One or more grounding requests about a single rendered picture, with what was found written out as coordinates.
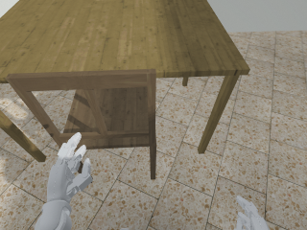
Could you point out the chair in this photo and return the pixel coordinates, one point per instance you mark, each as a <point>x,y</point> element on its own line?
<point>111,109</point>

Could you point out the table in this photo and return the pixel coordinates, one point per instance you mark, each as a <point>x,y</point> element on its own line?
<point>177,38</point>

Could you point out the robot left forearm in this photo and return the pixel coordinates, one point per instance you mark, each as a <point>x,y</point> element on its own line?
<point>55,216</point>

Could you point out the right robot hand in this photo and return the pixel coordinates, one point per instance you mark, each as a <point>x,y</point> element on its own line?
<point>252,221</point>

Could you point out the left robot hand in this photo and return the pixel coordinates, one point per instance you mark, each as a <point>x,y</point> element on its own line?
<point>63,172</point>

